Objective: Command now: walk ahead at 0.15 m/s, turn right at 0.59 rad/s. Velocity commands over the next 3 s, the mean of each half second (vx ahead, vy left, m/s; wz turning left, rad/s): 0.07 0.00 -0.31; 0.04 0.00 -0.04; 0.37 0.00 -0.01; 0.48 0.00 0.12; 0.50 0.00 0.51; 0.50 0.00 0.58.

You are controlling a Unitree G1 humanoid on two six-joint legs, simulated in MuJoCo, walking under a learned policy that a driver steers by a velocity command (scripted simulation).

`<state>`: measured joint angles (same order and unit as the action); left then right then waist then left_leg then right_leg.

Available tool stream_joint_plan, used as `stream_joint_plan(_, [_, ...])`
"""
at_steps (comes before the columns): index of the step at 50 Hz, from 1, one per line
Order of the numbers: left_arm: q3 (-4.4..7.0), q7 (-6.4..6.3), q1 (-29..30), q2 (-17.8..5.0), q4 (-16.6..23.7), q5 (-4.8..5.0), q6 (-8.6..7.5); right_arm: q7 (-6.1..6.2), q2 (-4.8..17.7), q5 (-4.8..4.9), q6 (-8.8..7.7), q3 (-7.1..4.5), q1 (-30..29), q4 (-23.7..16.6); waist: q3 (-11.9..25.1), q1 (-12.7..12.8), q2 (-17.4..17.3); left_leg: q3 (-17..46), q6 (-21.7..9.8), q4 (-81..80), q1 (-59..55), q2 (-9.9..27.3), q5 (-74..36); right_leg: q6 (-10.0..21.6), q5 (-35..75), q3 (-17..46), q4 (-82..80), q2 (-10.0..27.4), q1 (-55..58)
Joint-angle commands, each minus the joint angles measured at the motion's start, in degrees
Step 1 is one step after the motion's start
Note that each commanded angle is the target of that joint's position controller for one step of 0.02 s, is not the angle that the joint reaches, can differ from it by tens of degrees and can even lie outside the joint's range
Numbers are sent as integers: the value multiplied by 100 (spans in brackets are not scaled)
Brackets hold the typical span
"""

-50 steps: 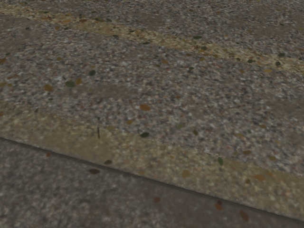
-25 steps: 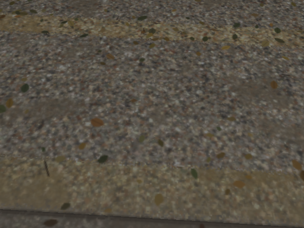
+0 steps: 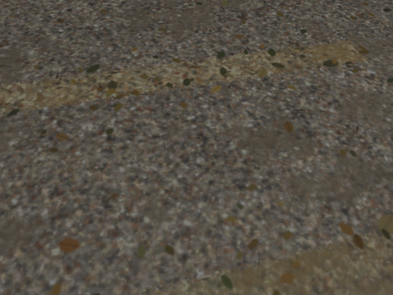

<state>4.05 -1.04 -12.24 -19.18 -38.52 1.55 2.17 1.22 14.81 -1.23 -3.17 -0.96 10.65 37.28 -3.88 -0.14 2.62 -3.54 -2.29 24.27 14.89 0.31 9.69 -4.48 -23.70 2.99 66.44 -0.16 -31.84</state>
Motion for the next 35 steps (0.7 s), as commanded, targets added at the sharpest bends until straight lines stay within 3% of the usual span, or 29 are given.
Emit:
stream_joint_plan(1, [21,1,41,-101,587,-33,14,84,938,42,30,-292,8,-218,738,-66,-1032,816,-1138,-692,-1123,1541,-2930,-146,365,-32,-449,279,-389])
stream_joint_plan(4, [-3,54,343,-53,771,-56,51,95,1030,65,128,-327,-84,-153,758,-112,-954,578,-1183,-737,-1048,1587,-2568,-125,691,-119,-1020,384,-89])
stream_joint_plan(6, [-29,90,492,0,841,-80,59,51,1088,72,166,-347,-142,-134,715,-129,-902,442,-1193,-701,-893,1562,-2481,-42,765,-217,-1499,339,257])
stream_joint_plan(9, [-55,115,670,29,926,-89,31,-28,1154,156,191,-370,-33,-21,700,-188,-915,475,-1195,-462,-988,1617,-2564,108,670,-362,-2154,224,582])
stream_joint_plan(11, [-54,163,664,29,928,-74,-2,-74,1209,229,197,-390,-42,48,694,-140,-917,541,-1093,-155,-1096,1607,-2560,253,753,-441,-2899,120,846])
stream_joint_plan(13, [-3,162,315,-84,802,-86,-67,-86,1107,333,172,-350,-33,169,766,112,-824,398,-744,414,-802,1375,-2414,552,2027,-496,-4402,-22,1861])
stream_joint_plan(14, [91,101,100,-482,789,-135,-86,-84,901,241,103,-269,248,253,1070,112,-341,89,-321,976,-282,1014,-1808,770,3773,96,-4560,451,2852])
stream_joint_plan(15, [135,0,58,-933,997,-305,-58,-116,531,-76,27,-99,462,103,1608,-67,991,-286,220,2130,1027,427,1233,1555,6421,1617,-3955,1932,4095])
stream_joint_plan(16, [-47,8,77,-303,895,-314,-117,-112,604,-42,68,-118,262,123,1904,202,1091,272,565,2814,1258,260,3000,2499,5934,2009,-4166,2432,3633])
stream_joint_plan(17, [-98,57,215,-158,842,-266,-188,-112,928,94,128,-215,41,108,1557,229,707,485,662,3128,1267,347,2981,2428,5233,1710,-4323,2088,3228])
stream_joint_plan(18, [-87,73,443,-174,751,-248,-242,-89,888,137,192,-243,-26,142,1243,124,652,494,692,3160,1357,355,2805,2115,4818,1328,-4327,1733,2984])
stream_joint_plan(20, [-34,72,760,-364,719,-200,-283,11,922,58,349,-302,123,275,986,4,523,518,813,3223,1089,329,2332,1875,4677,964,-4380,1507,2368])
stream_joint_plan(22, [-50,80,941,-282,682,-230,-261,39,760,97,432,-278,371,407,1005,-140,499,416,861,3112,631,217,1964,1838,4497,646,-4406,1293,1925])
stream_joint_plan(24, [-75,89,934,-153,603,-227,-232,61,565,104,461,-217,293,406,994,-58,583,363,811,2563,448,211,1687,1803,3933,593,-4411,1202,1858])
stream_joint_plan(26, [-84,74,829,-125,494,-231,-198,66,510,120,455,-189,165,370,978,46,634,348,721,2001,307,213,1429,1829,3347,770,-4427,1270,1864])
stream_joint_plan(29, [-144,48,850,-4,344,-140,-184,-11,407,65,401,-147,425,503,898,-161,529,214,451,286,-560,117,91,1499,2018,771,-4347,1079,1479])
stream_joint_plan(30, [-190,47,589,132,222,-136,-223,-27,580,-43,379,-152,398,476,794,-90,236,592,266,-69,-844,340,-489,1139,1380,691,-4266,862,1202])
stream_joint_plan(31, [-211,72,315,218,209,-252,-271,3,1065,-51,382,-238,316,411,764,253,-684,1163,-15,-106,-845,942,-1013,794,623,302,-3918,438,1046])
stream_joint_plan(32, [-208,44,388,294,180,-291,-284,-26,837,-15,363,-189,16,466,663,323,-1376,1336,-381,-500,267,1068,598,478,558,-153,-3888,93,1683])
stream_joint_plan(33, [-160,8,635,97,117,-304,-274,-55,520,-58,307,-91,-282,332,330,247,-1136,1268,-300,-725,755,862,1583,375,932,-113,-3844,123,2028])
stream_joint_plan(35, [-126,-55,647,100,-2,-251,-240,-30,580,-86,209,-87,-172,441,164,163,-1017,1069,-42,-797,885,622,1960,415,1167,-59,-3851,160,2111])
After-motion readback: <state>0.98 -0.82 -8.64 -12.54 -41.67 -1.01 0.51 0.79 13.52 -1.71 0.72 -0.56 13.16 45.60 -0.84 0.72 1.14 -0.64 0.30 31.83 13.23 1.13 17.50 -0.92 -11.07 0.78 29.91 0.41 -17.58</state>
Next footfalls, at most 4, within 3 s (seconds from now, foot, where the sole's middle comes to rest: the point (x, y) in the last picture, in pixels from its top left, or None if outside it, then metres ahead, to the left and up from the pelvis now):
0.28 right None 0.12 -0.14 -0.78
0.60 left None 0.10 0.12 -0.78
1.62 left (176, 274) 0.52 0.05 -0.78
2.14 right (245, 208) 0.78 -0.20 -0.78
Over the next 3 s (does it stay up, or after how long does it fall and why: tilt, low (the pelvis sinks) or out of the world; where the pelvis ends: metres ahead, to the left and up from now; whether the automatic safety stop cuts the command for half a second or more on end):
stays up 1.03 0.06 0.00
